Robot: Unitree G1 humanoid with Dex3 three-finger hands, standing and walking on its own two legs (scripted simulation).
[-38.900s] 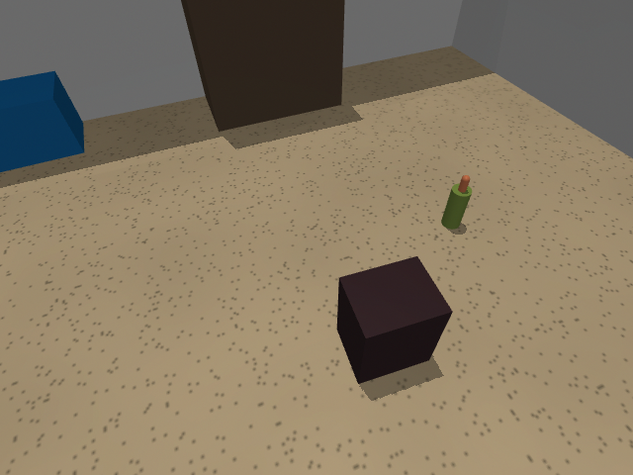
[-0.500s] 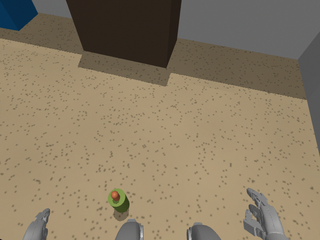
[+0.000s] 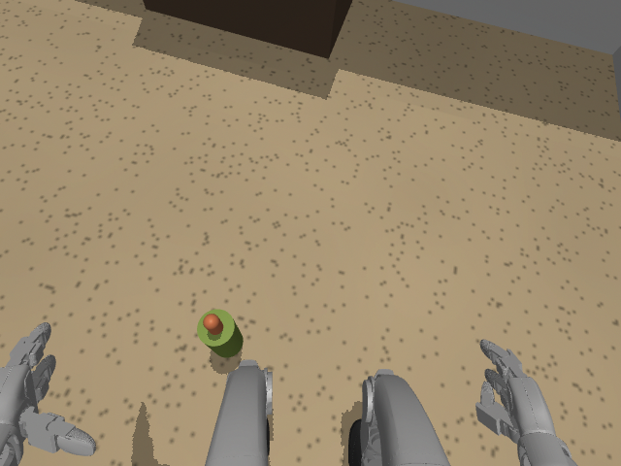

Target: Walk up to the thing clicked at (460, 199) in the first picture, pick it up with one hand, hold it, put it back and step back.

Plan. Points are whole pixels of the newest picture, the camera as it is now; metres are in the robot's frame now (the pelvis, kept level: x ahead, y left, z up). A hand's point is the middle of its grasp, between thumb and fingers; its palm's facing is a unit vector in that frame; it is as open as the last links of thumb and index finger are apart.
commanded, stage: go down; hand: left
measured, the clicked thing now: (220, 332) +0.35 +0.22 -0.47
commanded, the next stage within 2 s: approach in 1.68 s
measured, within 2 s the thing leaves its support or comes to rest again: neither
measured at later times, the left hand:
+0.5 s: hand (66, 358) +0.25 +0.37 -0.15, palm faces +0.18 -0.97 -0.17, open 17.6 cm
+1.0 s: hand (66, 350) +0.27 +0.39 -0.17, palm faces +0.17 -0.97 -0.15, open 17.7 cm
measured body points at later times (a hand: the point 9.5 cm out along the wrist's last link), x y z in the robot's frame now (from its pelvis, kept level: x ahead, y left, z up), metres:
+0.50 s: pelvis -0.03 +0.00 -0.09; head +0.16 +0.04 +0.32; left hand +0.24 +0.43 -0.13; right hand +0.16 -0.27 -0.19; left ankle +0.05 +0.12 -0.58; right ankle +0.03 -0.14 -0.58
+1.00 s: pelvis -0.04 +0.00 -0.14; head +0.16 +0.05 +0.26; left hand +0.25 +0.44 -0.16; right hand +0.15 -0.27 -0.24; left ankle +0.05 +0.12 -0.58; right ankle +0.03 -0.14 -0.58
